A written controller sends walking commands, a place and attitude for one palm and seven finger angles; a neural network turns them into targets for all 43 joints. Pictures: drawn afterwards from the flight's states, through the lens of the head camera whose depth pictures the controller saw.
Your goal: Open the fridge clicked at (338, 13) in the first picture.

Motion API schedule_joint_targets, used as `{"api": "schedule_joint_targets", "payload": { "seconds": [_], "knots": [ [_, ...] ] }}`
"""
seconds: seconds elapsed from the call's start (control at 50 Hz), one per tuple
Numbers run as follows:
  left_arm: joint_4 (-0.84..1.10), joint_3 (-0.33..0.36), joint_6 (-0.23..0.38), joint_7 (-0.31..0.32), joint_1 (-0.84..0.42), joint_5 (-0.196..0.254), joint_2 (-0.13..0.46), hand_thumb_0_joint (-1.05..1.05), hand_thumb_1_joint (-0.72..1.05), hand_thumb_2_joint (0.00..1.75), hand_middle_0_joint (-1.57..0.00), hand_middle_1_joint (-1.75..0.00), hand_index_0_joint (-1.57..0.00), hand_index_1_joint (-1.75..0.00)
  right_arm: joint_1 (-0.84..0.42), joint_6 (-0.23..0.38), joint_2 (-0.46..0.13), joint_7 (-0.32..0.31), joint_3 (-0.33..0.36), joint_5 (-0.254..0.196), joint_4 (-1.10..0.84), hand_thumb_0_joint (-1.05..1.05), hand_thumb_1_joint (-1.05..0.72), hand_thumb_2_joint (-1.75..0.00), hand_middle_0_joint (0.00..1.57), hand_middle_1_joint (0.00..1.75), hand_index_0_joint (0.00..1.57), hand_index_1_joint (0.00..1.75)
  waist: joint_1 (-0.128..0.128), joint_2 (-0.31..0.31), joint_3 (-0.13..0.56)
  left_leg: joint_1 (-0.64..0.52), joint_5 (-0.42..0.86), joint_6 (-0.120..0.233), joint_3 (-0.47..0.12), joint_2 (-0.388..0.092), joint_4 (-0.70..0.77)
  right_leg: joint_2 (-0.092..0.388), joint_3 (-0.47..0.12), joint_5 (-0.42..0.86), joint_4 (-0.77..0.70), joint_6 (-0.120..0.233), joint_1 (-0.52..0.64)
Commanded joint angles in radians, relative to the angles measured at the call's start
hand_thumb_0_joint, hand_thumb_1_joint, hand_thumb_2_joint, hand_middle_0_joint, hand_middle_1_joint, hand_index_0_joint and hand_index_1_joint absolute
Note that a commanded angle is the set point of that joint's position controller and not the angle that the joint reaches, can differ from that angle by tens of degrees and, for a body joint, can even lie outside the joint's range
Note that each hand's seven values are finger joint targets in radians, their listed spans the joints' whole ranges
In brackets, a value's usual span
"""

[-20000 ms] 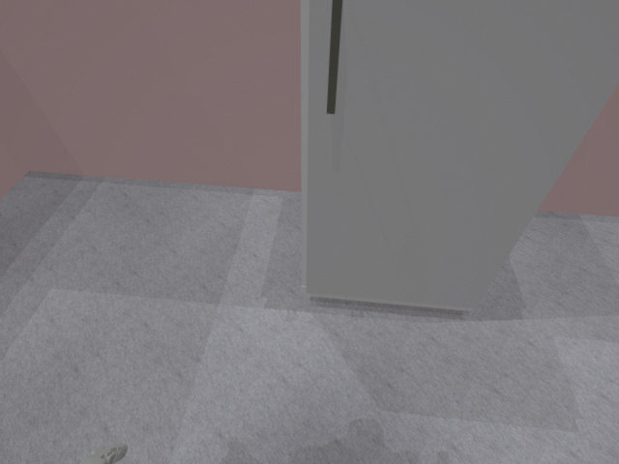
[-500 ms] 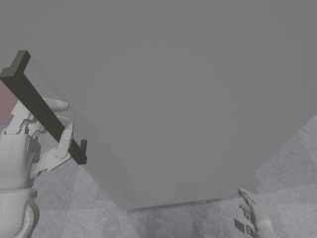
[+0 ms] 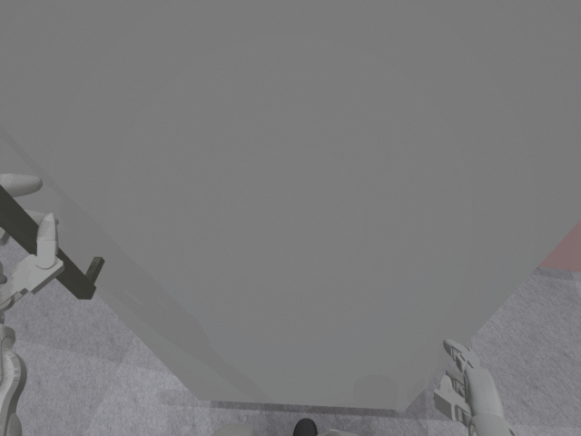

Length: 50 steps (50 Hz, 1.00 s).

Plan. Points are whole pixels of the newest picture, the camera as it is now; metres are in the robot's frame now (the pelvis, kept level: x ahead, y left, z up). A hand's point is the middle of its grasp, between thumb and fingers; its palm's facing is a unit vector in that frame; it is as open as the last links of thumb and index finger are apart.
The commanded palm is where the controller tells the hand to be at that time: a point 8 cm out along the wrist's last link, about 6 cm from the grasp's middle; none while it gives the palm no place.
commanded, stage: walk backward, drawing the door open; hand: left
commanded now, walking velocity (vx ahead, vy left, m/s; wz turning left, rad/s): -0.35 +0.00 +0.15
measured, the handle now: (36, 218) +0.28 +0.27 +0.21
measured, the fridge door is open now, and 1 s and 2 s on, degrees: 9 48 75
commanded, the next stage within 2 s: stop walking and hold the door back in 1.62 s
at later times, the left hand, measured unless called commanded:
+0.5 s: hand out of the picture +0.07 +0.20 +0.20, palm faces +0.77 -0.53 -0.36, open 6.5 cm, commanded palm +0.00 +0.22 +0.21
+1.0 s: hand out of the picture -0.08 +0.10 +0.20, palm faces +0.80 -0.51 -0.31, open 6.1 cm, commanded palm -0.15 +0.10 +0.20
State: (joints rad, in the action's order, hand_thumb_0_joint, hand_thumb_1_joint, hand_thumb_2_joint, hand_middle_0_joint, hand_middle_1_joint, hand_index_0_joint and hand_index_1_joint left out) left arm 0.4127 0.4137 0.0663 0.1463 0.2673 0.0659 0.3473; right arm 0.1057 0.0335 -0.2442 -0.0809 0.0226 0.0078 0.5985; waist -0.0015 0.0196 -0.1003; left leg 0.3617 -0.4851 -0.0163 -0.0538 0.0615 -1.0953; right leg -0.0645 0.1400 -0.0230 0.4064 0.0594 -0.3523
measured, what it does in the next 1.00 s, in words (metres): steps to the right, turning left: left foot, then right foot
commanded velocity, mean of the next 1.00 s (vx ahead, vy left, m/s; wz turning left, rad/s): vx -0.21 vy -0.15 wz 0.66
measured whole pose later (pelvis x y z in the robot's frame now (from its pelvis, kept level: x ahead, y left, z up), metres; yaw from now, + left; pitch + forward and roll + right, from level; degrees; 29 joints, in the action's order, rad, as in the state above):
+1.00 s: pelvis -0.19 -0.28 +0.02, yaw +30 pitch +0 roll -5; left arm 0.35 0.42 0.09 0.12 0.10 0.06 0.43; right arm 0.18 0.16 -0.12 -0.05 -0.02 0.01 0.64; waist 0.01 -0.03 -0.10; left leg 0.36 -0.05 -0.05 -0.23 -0.07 -0.38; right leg -0.08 0.02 -0.46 0.77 -0.06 -0.30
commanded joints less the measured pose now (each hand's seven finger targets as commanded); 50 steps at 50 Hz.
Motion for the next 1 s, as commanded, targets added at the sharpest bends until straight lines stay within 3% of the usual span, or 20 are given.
{"api": "schedule_joint_targets", "payload": {
  "seconds": [0.0, 0.04, 0.06, 0.08, 0.1, 0.14, 0.28, 0.3, 0.34, 0.36, 0.42, 0.56, 0.58, 0.62, 0.64, 0.66, 0.72, 0.78, 0.86, 0.98],
  "knots": [
    [0.298, 0.124, 0.134, 0.042, -0.12, -0.013, 0.25, 0.0, 0.9, 0.9, -0.45, -1.4, -0.45, -1.4, -0.009, 0.027, -0.062, -0.013, 0.027, -0.022, -0.133, 0.0, -0.9, -0.9, 0.2, 0.3, 0.2, 0.3, 0.013, 0.146, 0.306, -0.226, -0.081, 0.012, 0.211, 0.049, 0.347, 0.198, -0.162, -0.035, -0.337, -0.232, 0.145],
    [0.261, 0.121, 0.151, 0.051, -0.05, -0.002, 0.239, 0.0, 0.9, 0.9, -0.45, -1.4, -0.45, -1.4, 0.027, 0.034, -0.078, 0.001, 0.024, -0.027, -0.116, 0.0, -0.9, -0.9, 0.2, 0.3, 0.2, 0.3, 0.049, -0.038, 0.263, -0.241, 0.014, 0.055, 0.238, 0.008, 0.661, 0.109, -0.075, 0.088, -0.143, -0.301, 0.16],
    [0.247, 0.121, 0.163, 0.057, -0.02, 0.008, 0.233, 0.0, 0.9, 0.9, -0.45, -1.4, -0.45, -1.4, 0.017, 0.041, -0.092, 0.007, 0.018, -0.022, -0.135, 0.0, -0.9, -0.9, 0.2, 0.3, 0.2, 0.3, 0.059, -0.359, 0.231, -0.133, 0.131, 0.127, 0.06, -0.158, 0.914, 0.037, -0.065, 0.007, 0.287, -0.308, 0.198],
    [0.248, 0.173, 0.188, 0.079, -0.003, 0.003, 0.287, 0.0, 0.9, 0.9, -0.45, -1.4, -0.45, -1.4, -0.049, 0.065, -0.084, 0.011, 0.016, 0.018, -0.187, 0.0, -0.9, -0.9, 0.2, 0.3, 0.2, 0.3, 0.03, -0.702, 0.203, 0.1, 0.289, 0.247, -0.34, -0.488, 0.919, 0.042, -0.245, -0.447, 0.867, -0.178, 0.112],
    [0.22, 0.183, 0.189, 0.075, 0.005, -0.024, 0.281, 0.0, 0.9, 0.9, -0.45, -1.4, -0.45, -1.4, -0.058, 0.089, -0.024, 0.007, 0.006, 0.033, -0.174, 0.0, -0.9, -0.9, 0.2, 0.3, 0.2, 0.3, -0.016, -0.409, 0.159, 0.23, 0.472, 0.276, -0.395, -0.567, 0.836, 0.09, -0.425, -0.524, 1.077, -0.051, 0.066],
    [0.282, 0.207, 0.176, 0.046, -0.163, -0.004, 0.315, 0.0, 0.9, 0.9, -0.45, -1.4, -0.45, -1.4, -0.027, 0.075, -0.09, 0.016, 0.076, -0.005, -0.121, 0.0, -0.9, -0.9, 0.2, 0.3, 0.2, 0.3, -0.018, -0.157, 0.154, 0.039, 0.637, 0.214, -0.187, -0.418, 0.73, 0.03, -0.311, -0.449, 0.896, -0.068, -0.053],
    [0.225, 0.241, 0.191, 0.052, -0.126, -0.015, 0.31, 0.0, 0.9, 0.9, -0.45, -1.4, -0.45, -1.4, 0.039, 0.182, -0.134, 0.024, 0.06, -0.003, -0.068, 0.0, -0.9, -0.9, 0.2, 0.3, 0.2, 0.3, 0.005, -0.339, 0.213, -0.141, 0.587, 0.078, -0.138, -0.215, 0.567, 0.023, -0.064, -0.239, -0.023, -0.126, 0.144],
    [0.238, 0.245, 0.199, 0.049, -0.136, -0.015, 0.322, 0.0, 0.9, 0.9, -0.45, -1.4, -0.45, -1.4, 0.04, 0.186, -0.117, 0.028, 0.055, -0.007, -0.067, 0.0, -0.9, -0.9, 0.2, 0.3, 0.2, 0.3, 0.006, -0.263, 0.259, -0.134, 0.498, 0.037, -0.097, -0.156, 0.483, 0.07, -0.085, -0.066, -0.116, -0.115, 0.215],
    [0.2, 0.329, 0.198, 0.054, -0.146, -0.015, 0.453, 0.0, 0.9, 0.9, -0.45, -1.4, -0.45, -1.4, 0.004, 0.183, -0.072, 0.013, 0.051, -0.004, -0.09, 0.0, -0.9, -0.9, 0.2, 0.3, 0.2, 0.3, -0.003, 0.156, 0.285, 0.092, -0.034, -0.03, 0.042, -0.002, 0.135, 0.355, -0.32, 0.446, -0.035, 0.023, 0.255],
    [0.192, 0.35, 0.191, 0.064, -0.151, -0.014, 0.459, 0.0, 0.9, 0.9, -0.45, -1.4, -0.45, -1.4, -0.004, 0.193, -0.098, 0.004, 0.076, -0.013, -0.081, 0.0, -0.9, -0.9, 0.2, 0.3, 0.2, 0.3, -0.029, 0.192, 0.318, 0.153, -0.091, -0.014, -0.022, -0.017, -0.04, 0.438, -0.371, 0.565, 0.014, 0.075, 0.28],
    [0.199, 0.295, 0.176, 0.064, -0.138, -0.021, 0.388, 0.0, 0.9, 0.9, -0.45, -1.4, -0.45, -1.4, -0.014, 0.165, -0.045, 0.0, 0.019, -0.003, -0.088, 0.0, -0.9, -0.9, 0.2, 0.3, 0.2, 0.3, -0.018, -0.024, 0.293, 0.155, -0.015, -0.022, -0.008, -0.075, -0.025, 0.391, -0.253, 0.502, 0.063, 0.101, 0.29],
    [0.23, 0.264, 0.184, 0.061, -0.164, 0.002, 0.349, 0.0, 0.9, 0.9, -0.45, -1.4, -0.45, -1.4, 0.045, 0.147, -0.068, -0.028, 0.034, 0.013, -0.088, 0.0, -0.9, -0.9, 0.2, 0.3, 0.2, 0.3, 0.01, 0.014, 0.302, -0.106, 0.197, -0.003, 0.08, -0.077, 0.563, 0.32, -0.147, 0.307, 0.132, 0.043, 0.23],
    [0.243, 0.243, 0.179, 0.06, -0.173, 0.015, 0.342, 0.0, 0.9, 0.9, -0.45, -1.4, -0.45, -1.4, 0.063, 0.141, -0.091, -0.033, 0.047, 0.007, -0.086, 0.0, -0.9, -0.9, 0.2, 0.3, 0.2, 0.3, 0.042, -0.076, 0.313, -0.257, 0.358, 0.006, 0.035, -0.105, 0.666, 0.278, -0.099, 0.218, 0.259, -0.004, 0.133],
    [0.305, 0.219, 0.2, 0.044, -0.261, 0.006, 0.354, 0.0, 0.9, 0.9, -0.45, -1.4, -0.45, -1.4, 0.059, 0.161, -0.103, -0.011, 0.046, 0.005, -0.097, 0.0, -0.9, -0.9, 0.2, 0.3, 0.2, 0.3, 0.013, -0.442, 0.31, -0.46, 1.237, 0.187, -0.5, -0.504, 0.741, 0.063, -0.096, -0.628, 0.627, -0.119, -0.255],
    [0.299, 0.222, 0.203, 0.019, -0.288, -0.025, 0.375, 0.0, 0.9, 0.9, -0.45, -1.4, -0.45, -1.4, 0.041, 0.171, -0.08, 0.007, 0.034, 0.016, -0.068, 0.0, -0.9, -0.9, 0.2, 0.3, 0.2, 0.3, 0.016, -0.364, 0.3, -0.469, 1.254, 0.17, -0.477, -0.49, 0.717, 0.073, -0.165, -0.605, 0.713, -0.105, -0.291],
    [0.311, 0.223, 0.191, 0.001, -0.322, -0.034, 0.396, 0.0, 0.9, 0.9, -0.45, -1.4, -0.45, -1.4, 0.017, 0.169, -0.086, 0.012, 0.037, 0.015, -0.073, 0.0, -0.9, -0.9, 0.2, 0.3, 0.2, 0.3, 0.024, -0.351, 0.276, -0.395, 1.159, 0.109, -0.416, -0.438, 0.723, 0.081, -0.174, -0.548, 0.747, -0.111, -0.279],
    [0.237, 0.189, 0.182, 0.006, -0.298, -0.037, 0.331, 0.0, 0.9, 0.9, -0.45, -1.4, -0.45, -1.4, 0.046, 0.17, -0.097, 0.023, 0.069, -0.013, -0.051, 0.0, -0.9, -0.9, 0.2, 0.3, 0.2, 0.3, 0.022, -0.23, 0.26, -0.37, 0.846, 0.122, -0.272, -0.336, 0.713, 0.053, -0.162, -0.391, 0.727, -0.129, -0.246],
    [0.252, 0.164, 0.146, -0.006, -0.355, -0.016, 0.323, 0.0, 0.9, 0.9, -0.45, -1.4, -0.45, -1.4, 0.026, 0.167, -0.093, 0.02, 0.054, -0.024, -0.07, 0.0, -0.9, -0.9, 0.2, 0.3, 0.2, 0.3, 0.021, -0.302, 0.231, -0.236, 0.448, 0.104, -0.194, -0.269, 0.802, 0.028, -0.128, -0.306, 0.694, -0.143, -0.157],
    [0.241, 0.16, 0.127, 0.001, -0.391, -0.007, 0.314, 0.0, 0.9, 0.9, -0.45, -1.4, -0.45, -1.4, 0.0, 0.164, -0.082, 0.018, 0.033, -0.023, -0.086, 0.0, -0.9, -0.9, 0.2, 0.3, 0.2, 0.3, 0.025, -0.407, 0.192, -0.06, -0.021, 0.114, -0.291, -0.266, 0.937, -0.005, -0.103, -0.392, 0.564, -0.145, -0.014],
    [0.222, 0.212, 0.127, 0.0, -0.361, 0.016, 0.346, 0.0, 0.9, 0.9, -0.45, -1.4, -0.45, -1.4, -0.018, 0.174, -0.076, 0.025, 0.036, 0.011, -0.069, 0.0, -0.9, -0.9, 0.2, 0.3, 0.2, 0.3, -0.014, -0.421, 0.281, -0.002, -0.004, 0.067, -0.247, -0.214, 0.885, -0.055, -0.067, -0.403, 0.071, -0.09, 0.323]
  ]
}}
